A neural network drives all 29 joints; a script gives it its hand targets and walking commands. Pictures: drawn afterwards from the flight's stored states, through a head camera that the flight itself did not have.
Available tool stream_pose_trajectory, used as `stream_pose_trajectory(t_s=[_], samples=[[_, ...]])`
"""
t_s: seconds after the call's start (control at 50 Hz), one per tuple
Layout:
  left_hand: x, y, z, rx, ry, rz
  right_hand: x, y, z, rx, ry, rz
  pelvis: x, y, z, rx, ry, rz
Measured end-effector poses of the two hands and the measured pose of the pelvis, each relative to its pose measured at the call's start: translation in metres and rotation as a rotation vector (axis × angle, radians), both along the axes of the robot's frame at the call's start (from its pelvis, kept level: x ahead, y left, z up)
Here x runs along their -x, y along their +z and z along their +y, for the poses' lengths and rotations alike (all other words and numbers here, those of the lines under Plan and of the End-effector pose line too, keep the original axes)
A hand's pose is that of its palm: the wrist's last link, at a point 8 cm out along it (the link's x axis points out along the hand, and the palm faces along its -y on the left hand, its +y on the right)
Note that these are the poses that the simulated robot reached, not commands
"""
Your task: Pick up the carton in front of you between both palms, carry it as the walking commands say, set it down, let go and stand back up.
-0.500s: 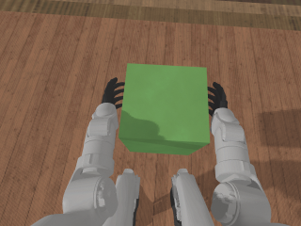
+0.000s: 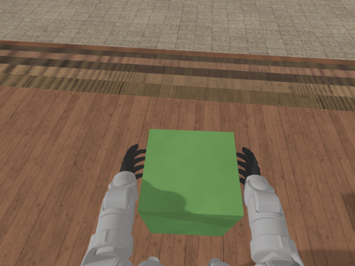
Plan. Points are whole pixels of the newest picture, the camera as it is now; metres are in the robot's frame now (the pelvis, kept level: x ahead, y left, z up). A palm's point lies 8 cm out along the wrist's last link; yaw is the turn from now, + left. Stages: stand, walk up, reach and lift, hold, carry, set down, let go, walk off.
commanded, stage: reach and lift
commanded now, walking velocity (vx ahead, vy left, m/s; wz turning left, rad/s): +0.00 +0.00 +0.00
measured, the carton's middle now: (188, 186) +0.33 -0.01 -0.08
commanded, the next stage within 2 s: hold in 1.26 s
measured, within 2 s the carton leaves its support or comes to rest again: neither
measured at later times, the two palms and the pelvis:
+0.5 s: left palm (117, 172) +0.30 +0.15 +0.06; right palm (261, 174) +0.30 -0.15 +0.06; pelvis +0.00 +0.00 +0.04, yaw +0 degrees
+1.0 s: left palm (116, 165) +0.31 +0.15 +0.08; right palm (262, 168) +0.31 -0.15 +0.07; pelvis +0.01 +0.00 +0.05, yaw +0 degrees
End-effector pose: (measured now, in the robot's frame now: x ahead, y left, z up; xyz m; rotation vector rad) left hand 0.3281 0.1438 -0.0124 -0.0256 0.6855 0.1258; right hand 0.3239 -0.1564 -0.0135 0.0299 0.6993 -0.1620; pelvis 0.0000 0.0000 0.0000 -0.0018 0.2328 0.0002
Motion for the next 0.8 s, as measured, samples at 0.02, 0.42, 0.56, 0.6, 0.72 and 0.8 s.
stream_pose_trajectory(t_s=[0.02, 0.42, 0.56, 0.6, 0.72, 0.8], samples=[[0.002, 0.006, 0.000, 0.000, 0.001, -0.002, 0.001, 0.006, 0.000, 0.000, 0.002, -0.002, -0.002, 0.004, 0.000, 0.000, 0.000, -0.018], [0.030, 0.075, 0.005, -0.019, -0.002, -0.001, 0.026, 0.075, 0.005, 0.019, 0.033, -0.002, -0.002, 0.037, -0.001, -0.002, -0.002, -0.305], [0.029, 0.077, 0.004, -0.021, -0.005, -0.008, 0.025, 0.076, 0.004, 0.021, 0.035, -0.009, 0.004, 0.038, -0.001, -0.002, -0.005, -0.315], [0.028, 0.078, 0.004, -0.021, -0.004, -0.012, 0.023, 0.078, 0.003, 0.021, 0.035, -0.013, 0.004, 0.038, -0.001, -0.003, -0.006, -0.314], [0.025, 0.081, 0.004, -0.020, -0.003, -0.016, 0.021, 0.081, 0.004, 0.020, 0.035, -0.017, -0.001, 0.040, -0.002, -0.003, -0.006, -0.314], [0.024, 0.083, 0.005, -0.026, -0.008, -0.014, 0.020, 0.082, 0.004, 0.025, 0.037, -0.016, -0.006, 0.042, -0.002, -0.003, -0.005, -0.316]])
